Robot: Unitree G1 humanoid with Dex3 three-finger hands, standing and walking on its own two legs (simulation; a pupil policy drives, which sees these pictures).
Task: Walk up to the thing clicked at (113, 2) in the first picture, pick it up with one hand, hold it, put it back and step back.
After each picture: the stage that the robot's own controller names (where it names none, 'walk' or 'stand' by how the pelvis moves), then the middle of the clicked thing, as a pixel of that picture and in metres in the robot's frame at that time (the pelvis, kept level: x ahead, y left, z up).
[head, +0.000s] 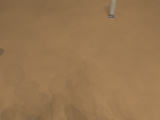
stand; (112, 9) +1.84 -0.43 -0.65
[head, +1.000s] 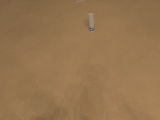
walk; (91, 22) +1.74 -0.02 -0.63
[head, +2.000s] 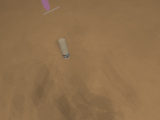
walk; (64, 49) +1.12 +0.27 -0.65
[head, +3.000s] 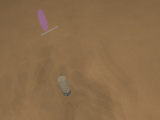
walk; (64, 86) +0.70 +0.25 -0.65
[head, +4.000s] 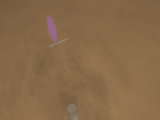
walk; (73, 115) +0.46 +0.14 -0.65
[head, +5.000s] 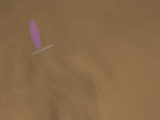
stand; out of the picture +0.35 +0.16 -0.64
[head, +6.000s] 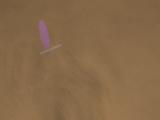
stand; out of the picture +0.33 +0.15 -0.65
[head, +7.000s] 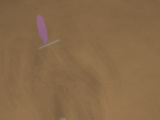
stand; out of the picture +0.35 +0.15 -0.65
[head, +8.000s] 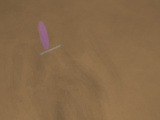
stand; out of the picture +0.35 +0.15 -0.66
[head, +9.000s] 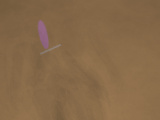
stand; out of the picture +0.34 +0.15 -0.66
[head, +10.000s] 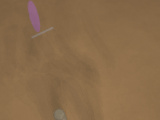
go down; (61, 118) +0.35 +0.16 -0.64
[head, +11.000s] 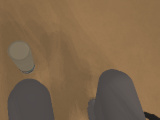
go down; (24, 60) +0.42 +0.19 -0.23
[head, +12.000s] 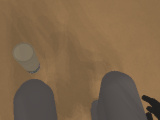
close in; (29, 61) +0.42 +0.19 -0.25
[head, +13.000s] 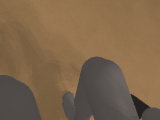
close in; out of the picture +0.41 +0.23 -0.16
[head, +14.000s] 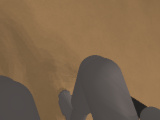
lift; out of the picture +0.42 +0.24 -0.16
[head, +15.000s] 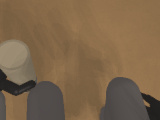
lift; (21, 72) +0.33 +0.20 -0.03
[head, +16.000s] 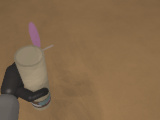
hold; (36, 82) +0.31 +0.15 +0.09
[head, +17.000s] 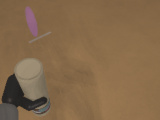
hold; (36, 91) +0.30 +0.16 +0.02
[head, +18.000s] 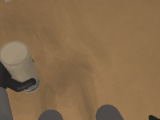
crouch; (24, 72) +0.37 +0.18 -0.03
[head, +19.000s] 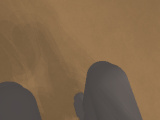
lower; out of the picture +0.44 +0.23 -0.13
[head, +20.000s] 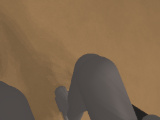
lower; out of the picture +0.44 +0.26 -0.17
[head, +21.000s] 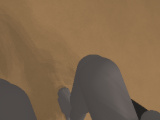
lower; out of the picture +0.43 +0.26 -0.16
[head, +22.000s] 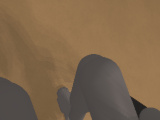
lower; out of the picture +0.42 +0.27 -0.16
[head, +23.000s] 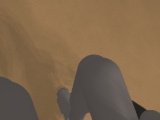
rest; out of the picture +0.41 +0.25 -0.16
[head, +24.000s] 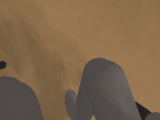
open; out of the picture +0.41 +0.22 -0.17
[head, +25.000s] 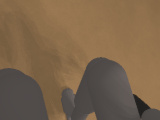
stand; out of the picture +0.40 +0.24 -0.18
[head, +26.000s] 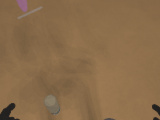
stand; (53, 105) +0.37 +0.17 -0.51
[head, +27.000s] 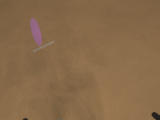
stand; out of the picture +0.36 +0.16 -0.60
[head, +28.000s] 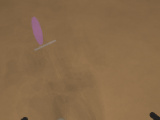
stand; out of the picture +0.36 +0.15 -0.60
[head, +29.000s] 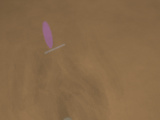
stand; out of the picture +0.39 +0.14 -0.65
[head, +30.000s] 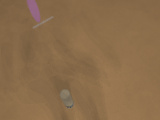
walk; (67, 99) +0.44 +0.16 -0.62
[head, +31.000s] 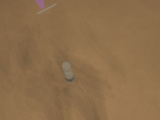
walk; (68, 72) +0.66 +0.14 -0.63
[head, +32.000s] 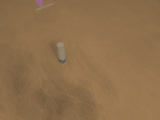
stand; (61, 53) +0.97 +0.16 -0.64
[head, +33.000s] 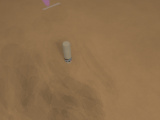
stand; (67, 52) +0.99 +0.15 -0.64
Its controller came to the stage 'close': yes
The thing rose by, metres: 0.69
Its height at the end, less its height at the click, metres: +0.00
